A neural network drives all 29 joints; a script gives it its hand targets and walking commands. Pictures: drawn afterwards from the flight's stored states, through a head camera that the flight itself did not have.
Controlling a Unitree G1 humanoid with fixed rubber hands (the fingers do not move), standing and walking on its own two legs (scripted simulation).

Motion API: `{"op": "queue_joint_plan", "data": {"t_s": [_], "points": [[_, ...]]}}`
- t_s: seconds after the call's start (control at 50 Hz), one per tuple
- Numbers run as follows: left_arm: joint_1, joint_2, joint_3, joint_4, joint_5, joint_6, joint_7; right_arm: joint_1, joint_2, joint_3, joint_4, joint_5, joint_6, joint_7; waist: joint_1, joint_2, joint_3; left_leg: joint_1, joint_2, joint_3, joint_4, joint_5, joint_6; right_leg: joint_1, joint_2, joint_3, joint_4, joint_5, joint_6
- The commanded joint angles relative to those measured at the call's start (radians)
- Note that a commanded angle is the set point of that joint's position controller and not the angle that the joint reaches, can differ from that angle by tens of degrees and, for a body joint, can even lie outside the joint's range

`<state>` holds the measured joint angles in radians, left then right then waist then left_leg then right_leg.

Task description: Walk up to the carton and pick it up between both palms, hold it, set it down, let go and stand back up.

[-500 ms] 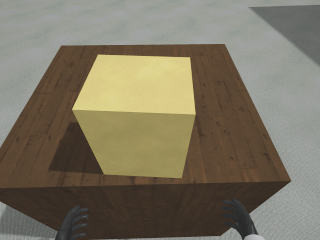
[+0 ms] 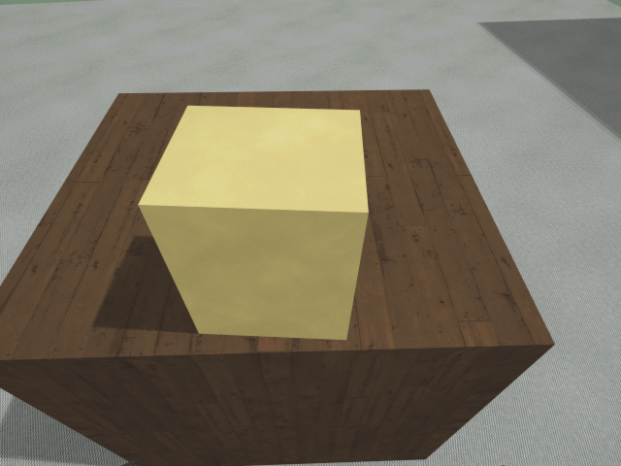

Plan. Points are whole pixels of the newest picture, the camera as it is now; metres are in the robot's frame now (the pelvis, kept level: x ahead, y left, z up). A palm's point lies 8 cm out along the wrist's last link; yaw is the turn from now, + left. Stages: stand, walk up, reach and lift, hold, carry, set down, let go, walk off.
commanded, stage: stand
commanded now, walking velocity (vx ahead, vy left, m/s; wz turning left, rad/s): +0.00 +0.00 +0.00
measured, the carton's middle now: (272, 231) +0.38 +0.03 +0.11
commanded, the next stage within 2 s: none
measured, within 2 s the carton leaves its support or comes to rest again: neither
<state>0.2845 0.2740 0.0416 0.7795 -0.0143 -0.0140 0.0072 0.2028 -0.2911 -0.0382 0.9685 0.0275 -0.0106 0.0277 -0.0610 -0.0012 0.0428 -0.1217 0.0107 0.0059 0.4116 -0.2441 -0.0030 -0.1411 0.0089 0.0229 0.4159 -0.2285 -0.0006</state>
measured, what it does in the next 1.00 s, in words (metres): stands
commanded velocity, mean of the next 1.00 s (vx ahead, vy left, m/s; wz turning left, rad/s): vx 0.00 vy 0.00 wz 0.00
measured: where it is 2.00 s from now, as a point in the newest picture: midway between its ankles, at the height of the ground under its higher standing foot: outside the picture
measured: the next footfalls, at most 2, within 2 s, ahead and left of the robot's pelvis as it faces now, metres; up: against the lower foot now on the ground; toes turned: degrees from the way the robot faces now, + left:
none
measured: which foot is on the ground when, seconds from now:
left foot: down 0.00-1.00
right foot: down 0.00-1.00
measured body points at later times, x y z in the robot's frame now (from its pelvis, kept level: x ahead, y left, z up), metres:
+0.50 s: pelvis -0.01 +0.00 +0.00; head -0.02 +0.00 +0.45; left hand +0.07 +0.28 -0.12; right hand +0.04 -0.28 -0.14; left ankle -0.01 +0.12 -0.74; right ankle +0.00 -0.12 -0.74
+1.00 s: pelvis -0.01 +0.00 +0.00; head -0.02 +0.00 +0.45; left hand +0.06 +0.28 -0.13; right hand +0.03 -0.28 -0.14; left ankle -0.01 +0.12 -0.74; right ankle +0.00 -0.12 -0.74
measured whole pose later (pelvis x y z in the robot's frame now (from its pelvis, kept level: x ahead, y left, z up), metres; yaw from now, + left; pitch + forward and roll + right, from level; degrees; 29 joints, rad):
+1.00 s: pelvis -0.01 +0.00 +0.00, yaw +0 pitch -4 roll +0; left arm 0.28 0.28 0.04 0.91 -0.01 -0.02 0.01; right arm 0.18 -0.29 -0.04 1.07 0.03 -0.01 0.02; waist -0.06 0.01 0.04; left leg -0.12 0.01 0.00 0.41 -0.23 0.00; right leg -0.13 0.01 0.02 0.39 -0.20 0.00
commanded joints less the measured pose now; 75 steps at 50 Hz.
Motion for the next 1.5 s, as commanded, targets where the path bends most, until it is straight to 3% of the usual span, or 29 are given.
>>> {"op": "queue_joint_plan", "data": {"t_s": [0.0, 0.08, 0.1, 0.22, 0.28, 0.3, 0.4, 0.46, 0.54, 0.56, 0.58, 0.7, 0.72, 0.74, 0.76, 0.78, 0.8, 0.84, 0.88, 0.94, 1.02, 1.06, 1.12, 1.22, 1.24, 1.34, 1.36, 1.4, 1.48], "points": [[-0.074, 0.254, 0.058, -0.020, 0.059, -0.038, 0.007, -0.078, -0.254, -0.042, -0.045, -0.065, -0.026, -0.022, 0.052, 0.007, -0.051, -0.035, 0.102, -0.078, -0.065, 0.133, 0.044, 0.015, -0.108, 0.069, -0.079, 0.203, -0.041], [-0.078, 0.264, 0.053, 0.001, 0.053, -0.039, 0.007, -0.062, -0.250, -0.035, -0.042, -0.064, -0.025, -0.019, 0.037, 0.013, -0.003, -0.067, 0.101, -0.101, -0.104, 0.008, 0.046, -0.031, -0.106, 0.084, -0.094, 0.080, -0.047], [-0.046, 0.267, 0.059, 0.016, 0.053, -0.034, 0.010, -0.067, -0.253, -0.035, -0.040, -0.068, -0.025, -0.017, 0.058, 0.021, -0.005, -0.061, 0.097, -0.102, -0.101, -0.013, 0.043, -0.024, -0.097, 0.084, -0.098, 0.052, -0.049], [-0.062, 0.253, 0.055, 0.037, 0.062, -0.040, 0.001, -0.063, -0.264, -0.045, -0.015, -0.069, -0.024, -0.022, 0.049, 0.018, 0.027, -0.094, 0.100, -0.114, -0.136, -0.098, 0.045, -0.029, -0.093, 0.079, -0.109, 0.022, -0.042], [-0.058, 0.252, 0.050, 0.051, 0.053, -0.046, 0.001, -0.080, -0.241, -0.035, 0.000, -0.068, -0.031, -0.019, 0.059, 0.050, 0.018, -0.079, 0.094, -0.092, -0.118, -0.002, 0.047, -0.010, -0.108, 0.102, -0.104, 0.066, -0.049], [-0.048, 0.278, 0.051, 0.054, 0.052, -0.048, -0.001, -0.064, -0.238, -0.033, -0.009, -0.062, -0.030, -0.016, 0.049, 0.008, 0.014, -0.057, 0.104, -0.107, -0.112, 0.011, 0.047, -0.032, -0.113, 0.098, -0.113, 0.050, -0.050], [-0.071, 0.273, 0.054, 0.063, 0.049, -0.041, 0.005, -0.068, -0.249, -0.036, 0.004, -0.054, -0.024, -0.024, 0.047, -0.020, -0.027, -0.014, 0.109, -0.107, -0.094, 0.092, 0.047, -0.017, -0.113, 0.087, -0.099, 0.113, -0.048], [-0.091, 0.274, 0.057, 0.063, 0.052, -0.039, 0.007, -0.091, -0.246, -0.034, -0.004, -0.054, -0.022, -0.028, 0.054, 0.046, 0.006, -0.071, 0.101, -0.098, -0.111, 0.074, 0.039, 0.001, -0.112, 0.081, -0.097, 0.103, -0.039], [-0.091, 0.252, 0.047, 0.069, 0.044, -0.036, 0.007, -0.066, -0.268, -0.041, 0.018, -0.054, -0.022, -0.028, 0.045, -0.031, 0.001, -0.026, 0.110, -0.101, -0.097, 0.129, 0.043, -0.006, -0.119, 0.085, -0.093, 0.159, -0.050], [-0.081, 0.245, 0.046, 0.073, 0.045, -0.036, 0.006, -0.052, -0.263, -0.038, 0.017, -0.056, -0.022, -0.033, 0.041, 0.016, -0.024, -0.019, 0.107, -0.101, -0.095, 0.150, 0.054, 0.006, -0.120, 0.095, -0.092, 0.190, -0.049], [-0.072, 0.258, 0.048, 0.074, 0.046, -0.041, 0.007, -0.084, -0.249, -0.036, 0.007, -0.057, -0.026, -0.028, 0.051, -0.002, -0.030, 0.007, 0.117, -0.099, -0.091, 0.165, 0.050, -0.008, -0.120, 0.086, -0.089, 0.171, -0.048], [-0.058, 0.254, 0.046, 0.088, 0.039, -0.035, 0.008, -0.050, -0.250, -0.027, 0.021, -0.047, -0.027, -0.025, 0.033, 0.027, -0.024, -0.016, 0.114, -0.105, -0.122, 0.085, 0.043, -0.007, -0.116, 0.082, -0.107, 0.121, -0.039], [-0.078, 0.266, 0.051, 0.082, 0.041, -0.037, 0.012, -0.052, -0.256, -0.034, 0.035, -0.054, -0.023, -0.029, 0.046, -0.006, -0.005, -0.030, 0.111, -0.100, -0.122, 0.091, 0.042, -0.002, -0.111, 0.089, -0.103, 0.105, -0.040], [-0.060, 0.249, 0.042, 0.077, 0.033, -0.041, 0.006, -0.061, -0.258, -0.024, 0.038, -0.055, -0.028, -0.028, 0.056, 0.034, 0.000, -0.048, 0.110, -0.099, -0.110, 0.078, 0.046, -0.002, -0.118, 0.098, -0.115, 0.105, -0.038], [-0.080, 0.264, 0.048, 0.093, 0.042, -0.039, 0.005, -0.062, -0.248, -0.026, 0.043, -0.060, -0.029, -0.028, 0.030, 0.040, 0.013, -0.037, 0.116, -0.104, -0.116, 0.074, 0.046, -0.015, -0.111, 0.085, -0.113, 0.111, -0.039], [-0.053, 0.251, 0.042, 0.090, 0.040, -0.035, 0.006, -0.059, -0.252, -0.029, 0.043, -0.052, -0.026, -0.029, 0.050, 0.014, 0.021, -0.056, 0.111, -0.102, -0.116, 0.079, 0.041, 0.000, -0.118, 0.086, -0.111, 0.135, -0.045], [-0.066, 0.255, 0.041, 0.084, 0.042, -0.034, 0.001, -0.069, -0.245, -0.025, 0.036, -0.051, -0.029, -0.028, 0.039, -0.020, 0.014, -0.063, 0.111, -0.095, -0.113, 0.079, 0.044, 0.010, -0.118, 0.085, -0.099, 0.170, -0.039], [-0.064, 0.258, 0.047, 0.094, 0.035, -0.037, 0.009, -0.076, -0.262, -0.033, 0.040, -0.051, -0.025, -0.028, 0.058, 0.051, -0.013, -0.062, 0.113, -0.108, -0.129, 0.056, 0.047, 0.030, -0.121, 0.087, -0.095, 0.149, -0.044], [-0.082, 0.262, 0.044, 0.099, 0.033, -0.033, 0.010, -0.086, -0.259, -0.034, 0.039, -0.054, -0.027, -0.026, 0.050, -0.023, 0.004, -0.036, 0.110, -0.108, -0.121, 0.080, 0.047, 0.006, -0.120, 0.097, -0.113, 0.125, -0.041], [-0.072, 0.255, 0.046, 0.091, 0.044, -0.035, 0.008, -0.076, -0.249, -0.032, 0.048, -0.058, -0.027, -0.030, 0.050, 0.024, 0.027, -0.044, 0.107, -0.091, -0.113, 0.053, 0.041, -0.003, -0.121, 0.093, -0.112, 0.121, -0.044], [-0.083, 0.272, 0.049, 0.105, 0.040, -0.040, 0.010, -0.080, -0.238, -0.029, 0.051, -0.054, -0.020, -0.029, 0.051, -0.012, 0.000, -0.044, 0.116, -0.105, -0.139, 0.063, 0.046, 0.020, -0.115, 0.089, -0.115, 0.114, -0.038], [-0.090, 0.258, 0.043, 0.096, 0.042, -0.038, 0.008, -0.092, -0.257, -0.034, 0.052, -0.052, -0.022, -0.033, 0.051, 0.037, -0.004, -0.045, 0.118, -0.108, -0.138, 0.039, 0.053, 0.005, -0.117, 0.082, -0.102, 0.127, -0.036], [-0.074, 0.281, 0.049, 0.115, 0.045, -0.035, 0.012, -0.079, -0.242, -0.027, 0.057, -0.054, -0.022, -0.026, 0.042, -0.024, 0.015, -0.024, 0.117, -0.105, -0.120, 0.076, 0.044, -0.011, -0.121, 0.096, -0.110, 0.135, -0.038], [-0.083, 0.243, 0.038, 0.101, 0.035, -0.036, 0.013, -0.087, -0.260, -0.035, 0.058, -0.054, -0.022, -0.027, 0.053, 0.029, 0.004, -0.050, 0.114, -0.107, -0.125, 0.069, 0.048, 0.013, -0.125, 0.098, -0.108, 0.152, -0.037], [-0.099, 0.236, 0.036, 0.104, 0.035, -0.032, 0.011, -0.082, -0.256, -0.036, 0.053, -0.050, -0.021, -0.030, 0.042, -0.012, -0.002, -0.056, 0.111, -0.105, -0.127, 0.057, 0.045, 0.022, -0.123, 0.093, -0.121, 0.149, -0.038], [-0.072, 0.270, 0.040, 0.113, 0.045, -0.032, 0.017, -0.075, -0.252, -0.029, 0.064, -0.054, -0.020, -0.026, 0.047, 0.023, 0.031, -0.045, 0.113, -0.106, -0.133, 0.007, 0.048, -0.009, -0.117, 0.087, -0.129, 0.081, -0.034], [-0.092, 0.261, 0.038, 0.116, 0.042, -0.035, 0.014, -0.051, -0.234, -0.027, 0.062, -0.051, -0.018, -0.030, 0.031, 0.016, 0.044, -0.065, 0.109, -0.096, -0.141, 0.011, 0.042, -0.016, -0.122, 0.103, -0.131, 0.086, -0.031], [-0.090, 0.244, 0.036, 0.118, 0.043, -0.032, 0.013, -0.090, -0.250, -0.036, 0.055, -0.056, -0.023, -0.027, 0.048, 0.017, 0.046, -0.058, 0.126, -0.118, -0.140, 0.005, 0.059, -0.019, -0.121, 0.097, -0.125, 0.083, -0.034], [-0.091, 0.248, 0.033, 0.110, 0.037, -0.032, 0.009, -0.062, -0.269, -0.039, 0.074, -0.053, -0.018, -0.034, 0.039, 0.006, 0.047, -0.052, 0.121, -0.118, -0.149, 0.035, 0.050, -0.030, -0.113, 0.078, -0.125, 0.095, -0.029]]}}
